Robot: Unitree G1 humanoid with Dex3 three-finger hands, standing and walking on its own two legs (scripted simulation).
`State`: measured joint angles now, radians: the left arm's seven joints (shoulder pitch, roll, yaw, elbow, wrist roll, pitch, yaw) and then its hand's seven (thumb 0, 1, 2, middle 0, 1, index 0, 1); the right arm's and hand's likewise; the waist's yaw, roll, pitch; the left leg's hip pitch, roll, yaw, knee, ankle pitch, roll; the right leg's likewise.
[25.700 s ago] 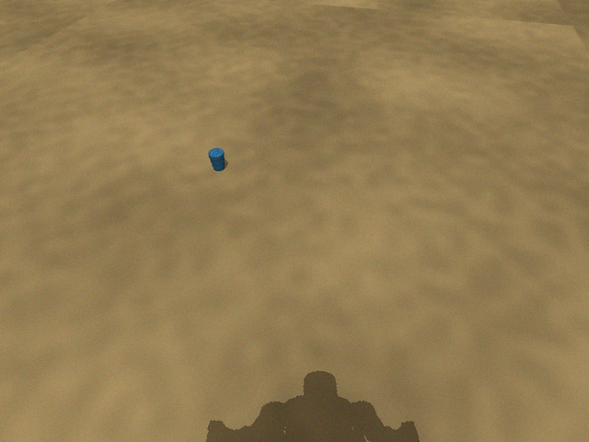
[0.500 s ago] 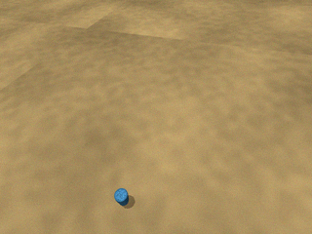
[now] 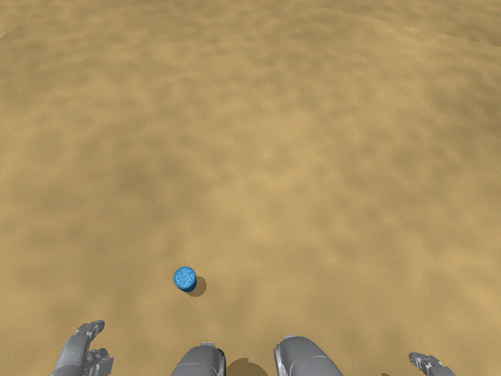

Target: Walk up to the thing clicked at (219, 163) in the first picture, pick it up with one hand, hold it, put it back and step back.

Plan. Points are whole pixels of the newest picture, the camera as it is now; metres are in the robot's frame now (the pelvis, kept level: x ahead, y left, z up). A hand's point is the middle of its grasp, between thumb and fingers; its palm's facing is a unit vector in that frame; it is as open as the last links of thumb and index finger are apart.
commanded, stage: walk up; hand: left
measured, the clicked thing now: (186, 281) +0.43 +0.22 -0.71
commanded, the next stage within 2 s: none
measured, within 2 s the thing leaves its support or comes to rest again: neither
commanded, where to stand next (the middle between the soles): +0.05 -0.02 m, yaw +0 degrees
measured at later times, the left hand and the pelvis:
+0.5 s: hand out of the picture +0.02 +0.26 -0.14, palm faces -0.06 -0.93 -0.36, open 7.4 cm; pelvis -0.05 +0.00 +0.00, yaw -2 degrees
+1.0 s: hand out of the picture +0.01 +0.26 -0.12, palm faces +0.03 -0.87 -0.50, open 7.4 cm; pelvis -0.06 -0.03 +0.00, yaw +1 degrees
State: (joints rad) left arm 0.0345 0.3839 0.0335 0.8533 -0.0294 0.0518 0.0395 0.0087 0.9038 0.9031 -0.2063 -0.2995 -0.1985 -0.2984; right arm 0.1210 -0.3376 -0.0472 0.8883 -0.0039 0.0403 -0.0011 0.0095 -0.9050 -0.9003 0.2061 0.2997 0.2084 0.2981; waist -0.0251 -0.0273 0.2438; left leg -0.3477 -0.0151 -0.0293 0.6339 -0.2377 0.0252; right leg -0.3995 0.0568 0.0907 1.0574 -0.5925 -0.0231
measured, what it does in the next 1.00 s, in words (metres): steps on the spot: right foot, then left foot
